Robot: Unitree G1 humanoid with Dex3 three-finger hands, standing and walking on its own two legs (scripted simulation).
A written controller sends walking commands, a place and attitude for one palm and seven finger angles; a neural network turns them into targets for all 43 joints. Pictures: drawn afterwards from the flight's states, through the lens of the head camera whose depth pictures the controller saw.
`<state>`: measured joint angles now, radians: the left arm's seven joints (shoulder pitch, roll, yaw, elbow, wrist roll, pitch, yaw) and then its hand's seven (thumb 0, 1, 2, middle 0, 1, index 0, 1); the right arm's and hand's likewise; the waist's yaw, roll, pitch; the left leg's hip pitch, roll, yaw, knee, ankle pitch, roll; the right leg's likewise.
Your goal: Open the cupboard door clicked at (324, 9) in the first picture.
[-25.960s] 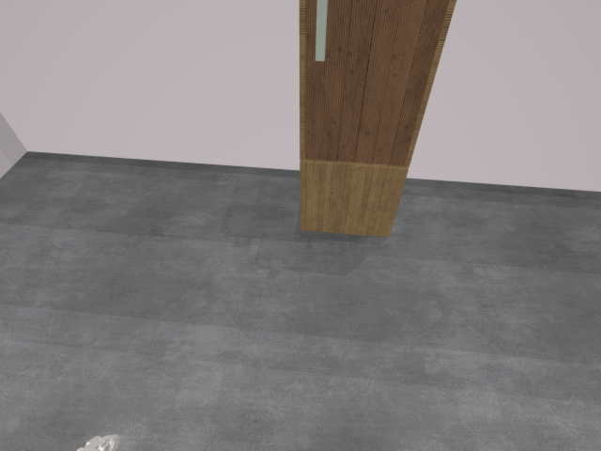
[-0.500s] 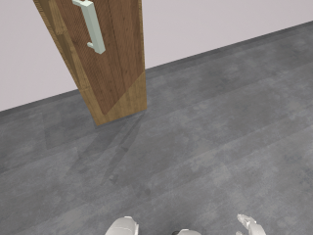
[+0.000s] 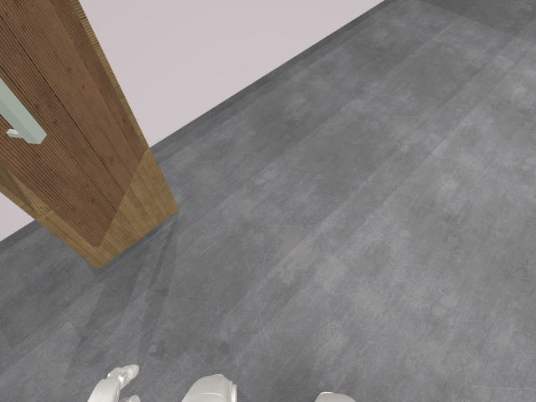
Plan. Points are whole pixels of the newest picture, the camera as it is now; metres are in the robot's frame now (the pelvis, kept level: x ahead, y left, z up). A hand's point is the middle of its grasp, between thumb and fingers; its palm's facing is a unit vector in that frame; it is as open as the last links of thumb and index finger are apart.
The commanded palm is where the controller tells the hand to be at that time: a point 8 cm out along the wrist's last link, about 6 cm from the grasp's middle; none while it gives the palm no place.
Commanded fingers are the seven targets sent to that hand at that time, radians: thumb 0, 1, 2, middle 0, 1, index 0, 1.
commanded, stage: walk to a spot facing it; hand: left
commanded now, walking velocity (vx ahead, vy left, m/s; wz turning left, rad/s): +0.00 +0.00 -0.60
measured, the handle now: out of the picture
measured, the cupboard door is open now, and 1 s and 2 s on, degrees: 37 37 37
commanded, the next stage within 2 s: turn to face it in 1.74 s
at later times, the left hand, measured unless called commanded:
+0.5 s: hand (207, 325) +0.25 +0.13 -0.14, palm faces -0.36 -0.91 -0.19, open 7.4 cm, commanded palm none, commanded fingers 0.00 0.90 0.90 -0.20 -0.30 -0.20 -0.30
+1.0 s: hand (260, 260) +0.38 +0.04 -0.17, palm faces -0.51 -0.84 -0.17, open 7.4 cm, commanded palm none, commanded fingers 0.00 0.90 0.90 -0.20 -0.30 -0.20 -0.30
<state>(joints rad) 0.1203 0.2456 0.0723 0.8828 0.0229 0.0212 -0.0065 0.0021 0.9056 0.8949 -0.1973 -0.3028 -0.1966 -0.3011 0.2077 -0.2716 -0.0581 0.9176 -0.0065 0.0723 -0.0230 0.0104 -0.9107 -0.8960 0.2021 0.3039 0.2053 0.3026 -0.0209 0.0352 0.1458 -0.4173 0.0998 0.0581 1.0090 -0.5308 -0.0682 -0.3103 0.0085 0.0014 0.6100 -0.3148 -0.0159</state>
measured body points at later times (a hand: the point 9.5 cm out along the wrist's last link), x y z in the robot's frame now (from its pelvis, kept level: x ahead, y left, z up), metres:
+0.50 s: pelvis +0.06 -0.02 +0.01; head +0.11 -0.03 +0.46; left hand +0.26 +0.18 -0.12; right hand -0.05 -0.24 -0.13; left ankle +0.05 +0.14 -0.73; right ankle +0.06 -0.16 -0.70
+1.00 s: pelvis +0.25 -0.10 +0.01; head +0.30 -0.11 +0.45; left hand +0.41 +0.08 -0.16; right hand +0.19 -0.35 -0.13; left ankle +0.32 -0.01 -0.73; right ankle +0.12 -0.16 -0.64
